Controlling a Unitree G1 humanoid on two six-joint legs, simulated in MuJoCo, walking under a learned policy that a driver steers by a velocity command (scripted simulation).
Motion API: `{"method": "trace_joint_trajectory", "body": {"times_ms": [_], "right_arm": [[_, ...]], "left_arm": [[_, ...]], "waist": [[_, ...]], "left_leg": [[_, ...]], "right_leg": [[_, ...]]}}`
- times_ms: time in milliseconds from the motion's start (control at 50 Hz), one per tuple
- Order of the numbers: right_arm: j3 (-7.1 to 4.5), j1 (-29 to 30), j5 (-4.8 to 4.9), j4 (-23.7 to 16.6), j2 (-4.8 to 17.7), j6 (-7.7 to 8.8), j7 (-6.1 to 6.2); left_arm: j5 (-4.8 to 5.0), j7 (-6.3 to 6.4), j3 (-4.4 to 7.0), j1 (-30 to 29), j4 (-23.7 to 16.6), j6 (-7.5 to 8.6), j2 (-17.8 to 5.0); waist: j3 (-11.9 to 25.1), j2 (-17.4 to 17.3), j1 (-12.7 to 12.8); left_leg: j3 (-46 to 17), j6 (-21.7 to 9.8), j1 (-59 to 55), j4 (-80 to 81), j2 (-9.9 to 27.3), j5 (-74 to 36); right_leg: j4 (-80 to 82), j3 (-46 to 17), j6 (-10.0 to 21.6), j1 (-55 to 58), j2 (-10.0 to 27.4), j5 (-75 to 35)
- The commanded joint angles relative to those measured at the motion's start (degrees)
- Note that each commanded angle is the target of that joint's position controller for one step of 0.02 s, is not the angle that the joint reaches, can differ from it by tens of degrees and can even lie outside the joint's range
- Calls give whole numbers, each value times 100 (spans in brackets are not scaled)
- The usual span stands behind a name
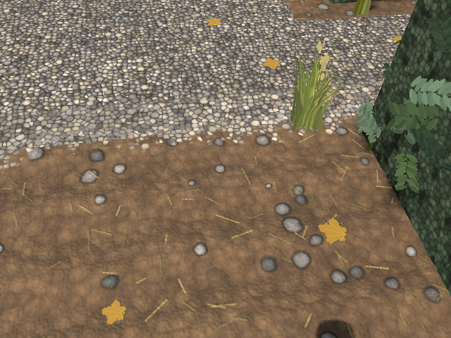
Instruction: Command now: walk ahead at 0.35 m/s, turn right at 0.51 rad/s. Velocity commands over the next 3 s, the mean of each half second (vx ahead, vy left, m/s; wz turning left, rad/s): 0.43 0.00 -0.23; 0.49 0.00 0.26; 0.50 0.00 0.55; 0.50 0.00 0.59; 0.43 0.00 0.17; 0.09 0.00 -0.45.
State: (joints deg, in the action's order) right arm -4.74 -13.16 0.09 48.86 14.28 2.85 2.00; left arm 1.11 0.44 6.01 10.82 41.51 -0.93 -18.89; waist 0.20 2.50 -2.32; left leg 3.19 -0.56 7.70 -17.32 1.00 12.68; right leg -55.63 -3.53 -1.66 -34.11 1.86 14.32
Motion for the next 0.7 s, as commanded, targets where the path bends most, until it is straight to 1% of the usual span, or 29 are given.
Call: {"method": "trace_joint_trajectory", "body": {"times_ms": [20,40,80,120,140,160,180,200,220,240,260,280,300,320,340,360,380,400,440,460,500,540,600,620,640,660,680,700], "right_arm": [[-217,39,33,-256,1045,140,-15],[-229,-15,49,-232,1089,154,-49],[-239,-91,105,-165,1160,168,-123],[-259,-205,167,-90,1260,154,-187],[-268,-223,212,-57,1317,137,-220],[-266,-165,255,-31,1354,107,-239],[-235,-183,250,0,1314,99,-257],[-139,-211,183,44,1095,117,-265],[14,-81,20,-198,689,166,-272],[102,-172,11,-367,447,313,-251],[-50,27,195,-347,1020,381,-280],[-72,177,264,-397,1111,403,-309],[-56,248,187,-346,1026,399,-294],[-70,264,98,-318,989,367,-293],[-67,189,87,-292,916,315,-304],[-39,130,94,-279,816,280,-326],[-22,133,79,-283,757,241,-333],[-11,248,61,-321,728,211,-329],[31,636,11,-462,631,194,-323],[66,824,8,-529,558,200,-340],[143,1261,43,-669,442,227,-382],[177,1645,80,-800,450,249,-428],[194,1878,108,-939,538,276,-520],[188,1886,110,-968,581,286,-559],[173,1813,112,-976,639,294,-587],[129,1614,117,-955,737,285,-600],[51,1215,122,-870,886,259,-591],[-81,395,123,-649,1097,229,-557]], "left_arm": [[-23,-66,-53,-758,-688,191,-95],[-26,-88,-87,-810,-713,222,-45],[-9,-131,-125,-848,-730,264,-23],[13,-175,-134,-919,-771,283,-83],[22,-192,-130,-856,-771,293,-114],[22,-202,-111,-637,-703,302,-136],[12,-192,-34,-218,-544,300,-251],[31,-142,134,585,-304,292,-547],[-33,-58,287,1525,-170,281,-1105],[-27,-95,280,1711,-195,345,-1420],[-29,-132,133,1504,-218,432,-930],[-41,-148,39,1132,-267,477,-665],[-54,-161,-10,802,-311,492,-503],[-85,-167,-53,530,-350,505,-373],[-111,-157,-87,393,-371,520,-272],[-117,-144,-73,378,-349,561,-321],[-93,-129,-64,379,-316,595,-333],[-82,-113,-53,440,-265,615,-349],[-52,-67,-48,576,-146,615,-384],[-45,-50,-47,645,-90,609,-407],[-32,-27,-36,824,22,621,-484],[1,-28,-31,1058,171,634,-527],[11,-18,-10,1216,366,598,-573],[10,1,7,1220,412,569,-610],[5,21,23,1192,439,534,-648],[-31,49,29,1158,452,498,-686],[-72,78,40,1125,445,447,-735],[-106,116,14,1049,402,381,-714]], "waist": [[-77,-936,-172],[-106,-957,-178],[-218,-951,-157],[-318,-951,-146],[-362,-959,-66],[-346,-921,125],[-164,-824,355],[308,-601,747],[1038,480,1082],[1490,1494,932],[1143,867,971],[644,790,799],[375,412,656],[146,347,494],[73,333,347],[58,413,266],[9,283,209],[-48,168,207],[-182,44,274],[-225,63,320],[-334,112,466],[-472,101,597],[-560,131,607],[-523,145,563],[-436,174,492],[-232,284,360],[122,407,146],[622,333,-277]], "left_leg": [[-968,-953,-529,951,1420,172],[-834,-941,-423,955,1412,125],[-621,-928,-168,911,1400,81],[-587,-933,-81,784,1485,110],[-596,-930,-24,679,1556,124],[-511,-873,126,444,1558,-55],[-359,-770,360,-53,1439,-762],[18,-572,694,-1185,1148,-1663],[558,-92,2150,-3410,626,-777],[-118,40,3578,-4914,-114,2057],[-627,-36,4088,-5589,210,1851],[-570,-196,4195,-5521,469,1318],[-550,-238,3964,-5223,664,825],[-590,-222,3698,-4862,792,469],[-607,-202,3433,-4724,843,170],[-559,-148,3324,-4596,819,-2],[-538,-77,3367,-4411,809,-163],[-518,-13,3450,-4143,776,-402],[-475,94,3507,-3381,685,-957],[-433,108,3380,-2940,613,-1282],[-316,91,3075,-2169,452,-1860],[-256,30,2896,-1699,316,-2143],[-285,-195,3074,-1282,250,-1888],[-271,-292,3079,-1240,222,-1671],[-221,-390,2945,-1212,147,-1424],[-101,-492,2592,-1262,-31,-1121],[55,-610,2003,-1319,-263,-851],[202,-760,878,-1197,-499,-953]], "right_leg": [[687,63,14,-634,185,-334],[983,132,51,-422,188,-378],[1470,330,132,70,140,-280],[1832,483,246,437,87,-56],[2050,570,344,688,45,38],[2414,725,460,1174,-66,-97],[2668,870,581,1993,-262,-193],[2736,736,768,3175,-307,-269],[2986,-1151,1276,4796,980,36],[3953,-3730,2066,5331,2032,627],[4053,-3425,2024,5074,1996,817],[4043,-2608,1794,4535,1746,544],[4136,-2024,1641,3976,1469,153],[4302,-1647,1544,3480,1300,-331],[4475,-1377,1479,3207,1153,-673],[4566,-1209,1530,3047,1149,-1193],[4630,-987,1538,3020,1105,-1633],[4681,-799,1522,3009,1054,-1895],[4734,-472,1439,2952,942,-2145],[4757,-304,1381,2874,863,-2155],[4859,-111,1295,2750,783,-1837],[4926,-103,1279,2826,849,-1558],[4708,-23,1205,3543,1132,-1834],[4568,36,1156,3787,1228,-2131],[4371,120,1085,3989,1268,-2680],[4036,232,1002,4150,1252,-3712],[3430,381,905,4278,1191,-4850],[2320,666,723,4064,955,-5474]]}}
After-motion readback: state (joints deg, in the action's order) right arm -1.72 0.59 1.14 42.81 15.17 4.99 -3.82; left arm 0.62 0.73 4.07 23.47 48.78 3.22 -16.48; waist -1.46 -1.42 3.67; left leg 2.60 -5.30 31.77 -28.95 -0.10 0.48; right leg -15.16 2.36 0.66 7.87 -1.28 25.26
